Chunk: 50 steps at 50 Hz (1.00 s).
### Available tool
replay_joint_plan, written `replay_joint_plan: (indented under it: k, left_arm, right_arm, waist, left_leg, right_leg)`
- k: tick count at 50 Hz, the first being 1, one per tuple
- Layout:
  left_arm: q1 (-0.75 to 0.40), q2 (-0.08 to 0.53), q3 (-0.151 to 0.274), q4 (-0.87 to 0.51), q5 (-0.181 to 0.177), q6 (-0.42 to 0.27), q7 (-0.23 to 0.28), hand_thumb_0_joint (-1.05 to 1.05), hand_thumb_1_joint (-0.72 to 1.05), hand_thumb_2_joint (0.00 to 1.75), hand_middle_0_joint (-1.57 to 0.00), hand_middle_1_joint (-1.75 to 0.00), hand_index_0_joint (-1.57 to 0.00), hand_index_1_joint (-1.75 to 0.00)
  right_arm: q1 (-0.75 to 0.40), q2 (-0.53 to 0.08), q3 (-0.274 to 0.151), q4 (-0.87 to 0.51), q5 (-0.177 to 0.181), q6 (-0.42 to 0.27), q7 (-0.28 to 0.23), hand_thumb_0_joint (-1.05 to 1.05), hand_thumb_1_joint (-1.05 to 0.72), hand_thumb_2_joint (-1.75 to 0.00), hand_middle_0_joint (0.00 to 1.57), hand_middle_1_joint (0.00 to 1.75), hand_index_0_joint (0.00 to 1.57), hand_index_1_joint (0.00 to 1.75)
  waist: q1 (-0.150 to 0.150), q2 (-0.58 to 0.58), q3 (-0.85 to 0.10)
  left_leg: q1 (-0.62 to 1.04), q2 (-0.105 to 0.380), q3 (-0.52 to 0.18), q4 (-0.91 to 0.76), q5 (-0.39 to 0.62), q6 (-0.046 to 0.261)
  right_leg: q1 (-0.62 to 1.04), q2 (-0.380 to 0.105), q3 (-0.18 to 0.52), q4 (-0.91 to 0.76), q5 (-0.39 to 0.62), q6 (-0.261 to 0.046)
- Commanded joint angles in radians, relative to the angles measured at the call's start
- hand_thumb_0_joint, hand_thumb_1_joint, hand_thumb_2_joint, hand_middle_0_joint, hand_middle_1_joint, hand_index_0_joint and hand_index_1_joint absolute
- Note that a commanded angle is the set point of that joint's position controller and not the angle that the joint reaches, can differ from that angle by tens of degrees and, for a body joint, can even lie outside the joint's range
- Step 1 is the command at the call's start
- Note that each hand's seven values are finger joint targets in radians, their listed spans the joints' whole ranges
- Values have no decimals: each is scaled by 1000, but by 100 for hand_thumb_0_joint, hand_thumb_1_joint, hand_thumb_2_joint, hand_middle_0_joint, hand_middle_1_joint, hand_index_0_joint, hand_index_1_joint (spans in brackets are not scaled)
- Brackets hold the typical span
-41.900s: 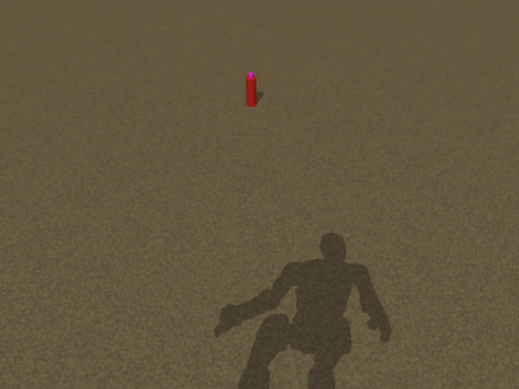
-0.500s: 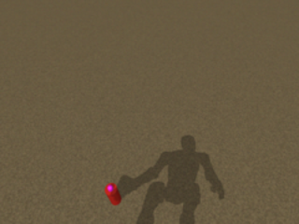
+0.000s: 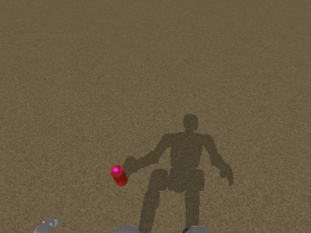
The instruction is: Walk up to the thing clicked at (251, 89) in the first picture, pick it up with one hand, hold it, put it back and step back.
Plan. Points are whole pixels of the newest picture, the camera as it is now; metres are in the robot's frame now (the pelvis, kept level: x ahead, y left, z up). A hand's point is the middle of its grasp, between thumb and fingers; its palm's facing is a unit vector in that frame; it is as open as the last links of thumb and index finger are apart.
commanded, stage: step back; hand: left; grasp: from the side
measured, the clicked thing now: (119, 175) +0.43 +0.23 -0.65
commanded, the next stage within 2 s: none
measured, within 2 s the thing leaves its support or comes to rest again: neither
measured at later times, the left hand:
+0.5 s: hand out of the picture +0.02 +0.26 -0.16, palm faces -0.10 -0.92 -0.39, open 7.4 cm
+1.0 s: hand out of the picture -0.09 +0.29 -0.15, palm faces -0.03 -0.94 -0.33, open 7.4 cm
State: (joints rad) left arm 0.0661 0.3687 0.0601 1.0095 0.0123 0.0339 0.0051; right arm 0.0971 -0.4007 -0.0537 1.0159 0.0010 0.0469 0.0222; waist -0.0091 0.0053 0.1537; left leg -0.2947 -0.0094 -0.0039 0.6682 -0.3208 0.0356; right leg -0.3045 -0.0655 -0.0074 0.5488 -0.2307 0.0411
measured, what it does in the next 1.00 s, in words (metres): walks backwards: right foot, then left foot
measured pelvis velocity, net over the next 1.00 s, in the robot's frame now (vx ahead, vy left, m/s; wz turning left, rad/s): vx -0.20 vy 0.03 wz -0.05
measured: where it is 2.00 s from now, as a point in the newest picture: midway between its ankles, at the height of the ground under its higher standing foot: outside the picture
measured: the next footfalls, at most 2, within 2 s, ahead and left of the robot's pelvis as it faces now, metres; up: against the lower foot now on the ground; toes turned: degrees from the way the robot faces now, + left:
right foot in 0.42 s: -0.05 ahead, -0.11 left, +0.00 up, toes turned -1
left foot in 0.80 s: -0.13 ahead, +0.13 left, +0.00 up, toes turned -4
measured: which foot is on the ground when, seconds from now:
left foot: down 0.00-0.46, up 0.48-0.78, down 0.80-1.00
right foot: down 0.00-0.02, up 0.04-0.40, down 0.42-0.82, up 0.84-1.00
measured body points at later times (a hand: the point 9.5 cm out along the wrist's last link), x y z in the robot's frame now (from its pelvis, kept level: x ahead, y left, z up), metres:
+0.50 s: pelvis -0.08 +0.00 -0.01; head -0.03 -0.01 +0.43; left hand +0.03 +0.30 -0.13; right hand +0.01 -0.31 -0.14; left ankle -0.02 +0.11 -0.72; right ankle -0.09 -0.11 -0.73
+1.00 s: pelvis -0.20 +0.03 +0.01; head -0.14 +0.06 +0.45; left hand -0.09 +0.34 -0.13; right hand -0.12 -0.28 -0.09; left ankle -0.17 +0.13 -0.73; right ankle -0.24 -0.13 -0.63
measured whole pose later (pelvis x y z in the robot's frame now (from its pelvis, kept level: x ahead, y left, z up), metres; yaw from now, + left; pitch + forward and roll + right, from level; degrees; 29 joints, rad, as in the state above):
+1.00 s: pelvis -0.20 +0.03 +0.01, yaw -3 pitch -1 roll -2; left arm 0.15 0.39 0.09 0.81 0.01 0.07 0.01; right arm 0.17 -0.34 -0.03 0.86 -0.03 0.02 0.00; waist 0.01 -0.05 0.16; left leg -0.28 0.00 -0.04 0.55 -0.24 0.03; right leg -0.47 0.14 0.18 1.20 -0.48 0.00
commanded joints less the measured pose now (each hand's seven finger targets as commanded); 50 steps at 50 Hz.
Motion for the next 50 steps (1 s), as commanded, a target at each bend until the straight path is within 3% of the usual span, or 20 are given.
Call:
replay_joint_plan:
  k: [1, 2, 3, 9, 15, 19, 21, 22, 23, 24, 25, 29, 36, 39, 40, 41, 42, 43, 46, 50]
  left_arm:
    - [-70, 172, 35, -145, -10, 1, 24, 0, 90, 90, -20, -30, -20, -30]
    - [-49, 159, 35, -144, -6, 14, 33, 0, 90, 90, -20, -30, -20, -30]
    - [-2, 165, 33, -142, -5, 20, 40, 0, 90, 90, -20, -30, -20, -30]
    - [89, 185, 43, -142, -5, 19, 37, 0, 90, 90, -20, -30, -20, -30]
    - [40, 177, 51, -204, 2, -6, 28, 0, 90, 90, -20, -30, -20, -30]
    - [128, 171, 60, -173, 10, -15, 19, 0, 90, 90, -20, -30, -20, -30]
    - [195, 172, 65, -147, 19, -24, 20, 0, 90, 90, -20, -30, -20, -30]
    - [196, 220, 77, -156, 30, -31, 22, 0, 90, 90, -20, -30, -20, -30]
    - [162, 285, 94, -180, 31, -34, 20, 0, 90, 90, -20, -30, -20, -30]
    - [106, 360, 103, -209, 30, -30, 18, 0, 90, 90, -20, -30, -20, -30]
    - [61, 336, 102, -239, 32, -35, 20, 0, 90, 90, -20, -30, -20, -30]
    - [16, 202, 78, -270, 17, -30, 27, 0, 90, 90, -20, -30, -20, -30]
    - [96, 213, 77, -298, 20, -6, 32, 0, 90, 90, -20, -30, -20, -30]
    - [60, 218, 67, -315, 2, 15, 18, 0, 90, 90, -20, -30, -20, -30]
    - [83, 188, 59, -320, 1, 20, 15, 0, 90, 90, -20, -30, -20, -30]
    - [103, 150, 51, -322, -5, 20, 15, 0, 90, 90, -20, -30, -20, -30]
    - [37, 198, 75, -324, 6, 19, 32, 0, 90, 90, -20, -30, -20, -30]
    - [15, 220, 81, -309, 14, 19, 35, 0, 90, 90, -20, -30, -20, -30]
    - [127, 198, 80, -265, -7, 17, 21, 0, 90, 90, -20, -30, -20, -30]
    - [133, 183, 82, -266, 7, 9, 19, 0, 90, 90, -20, -30, -20, -30]
  right_arm:
    - [78, -259, -66, -66, -20, -24, -17, 0, -90, -90, 20, 30, 20, 30]
    - [102, -283, -75, -70, -32, -31, -25, 0, -90, -90, 20, 30, 20, 30]
    - [88, -288, -77, -80, -36, -34, -31, 0, -90, -90, 20, 30, 20, 30]
    - [-3, -203, -63, -161, -33, -43, -57, 0, -90, -90, 20, 30, 20, 30]
    - [94, -205, -73, -180, -26, -37, -61, 0, -90, -90, 20, 30, 20, 30]
    - [37, -228, -71, -207, -20, -25, -52, 0, -90, -90, 20, 30, 20, 30]
    - [6, -215, -63, -217, -7, -19, -47, 0, -90, -90, 20, 30, 20, 30]
    - [-3, -186, -53, -226, 2, -17, -44, 0, -90, -90, 20, 30, 20, 30]
    - [-2, -149, -39, -239, 6, -17, -41, 0, -90, -90, 20, 30, 20, 30]
    - [-48, -154, -50, -236, -1, -7, -55, 0, -90, -90, 20, 30, 20, 30]
    - [0, -182, -61, -214, -6, -4, -59, 0, -90, -90, 20, 30, 20, 30]
    - [74, -165, -38, -173, 10, -14, -56, 0, -90, -90, 20, 30, 20, 30]
    - [103, -151, -29, -209, -6, -36, -58, 0, -90, -90, 20, 30, 20, 30]
    - [171, -158, -51, -174, -27, -47, -53, 0, -90, -90, 20, 30, 20, 30]
    - [157, -203, -65, -187, -43, -50, -51, 0, -90, -90, 20, 30, 20, 30]
    - [117, -297, -83, -205, -55, -50, -47, 0, -90, -90, 20, 30, 20, 30]
    - [92, -360, -92, -226, -46, -48, -41, 0, -90, -90, 20, 30, 20, 30]
    - [58, -334, -90, -226, -44, -53, -46, 0, -90, -90, 20, 30, 20, 30]
    - [-29, -212, -53, -247, -44, -57, -54, 0, -90, -90, 20, 30, 20, 30]
    - [80, -191, -59, -236, -29, -57, -56, 0, -90, -90, 20, 30, 20, 30]
  waist:
    - [-26, 125, -196]
    - [-26, 148, -195]
    - [-8, 121, -192]
    - [34, 140, -225]
    - [-37, 106, -214]
    - [-2, 139, -224]
    - [34, 103, -254]
    - [35, 3, -259]
    - [25, -190, -212]
    - [68, -291, -147]
    - [43, -243, -104]
    - [-3, -117, -146]
    - [40, -216, -235]
    - [2, -149, -238]
    - [16, -39, -238]
    - [24, 203, -216]
    - [-37, 239, -191]
    - [-30, 201, -137]
    - [66, 106, -129]
    - [9, 130, -177]
  left_leg:
    - [100, 244, -293, -276, 582, 87]
    - [163, 309, -382, -301, 670, 117]
    - [171, 327, -358, -267, 772, 134]
    - [241, 244, -212, -195, 673, 168]
    - [329, 273, -210, -146, 663, 217]
    - [174, 248, -180, -120, 466, 169]
    - [102, 215, -148, -45, 379, 115]
    - [-25, 163, -121, 14, 238, 65]
    - [-173, 7, -48, 161, -28, -1]
    - [-161, -87, -70, 399, -328, -27]
    - [-122, -65, -148, 508, -327, -40]
    - [-201, -138, -160, 539, -186, -48]
    - [-125, -6, -64, 16, -162, -47]
    - [84, -18, -24, -281, 178, -24]
    - [155, 94, -185, -288, 227, 8]
    - [208, 301, -461, -337, 344, 101]
    - [28, 423, -564, -353, 375, 248]
    - [-68, 430, -580, -371, 316, 275]
    - [83, 225, -228, -267, 491, 147]
    - [245, 216, -225, -216, 555, 166]
  right_leg:
    - [-70, 94, 12, 263, -7, -73]
    - [-162, 160, 114, 373, -361, -74]
    - [-183, 159, 160, 474, -405, -74]
    - [-225, 162, 199, 661, -252, -59]
    - [-193, 110, 135, 364, -278, -15]
    - [12, 95, 42, 84, -158, -38]
    - [140, 94, 45, -111, 52, -70]
    - [197, 1, 192, -117, 154, -105]
    - [196, -155, 434, -172, 207, -194]
    - [1, -323, 593, -224, 274, -367]
    - [-67, -332, 597, -213, 307, -376]
    - [108, -124, 249, -109, 475, -239]
    - [301, -152, 248, -6, 474, -246]
    - [149, -89, 193, 93, 316, -167]
    - [10, -29, 167, 157, 133, -124]
    - [-195, 136, 82, 335, -240, -73]
    - [-144, 170, 160, 513, -441, -51]
    - [-118, 154, 223, 641, -405, -53]
    - [-224, 190, 237, 718, -253, -63]
    - [-241, 185, 206, 661, -234, -10]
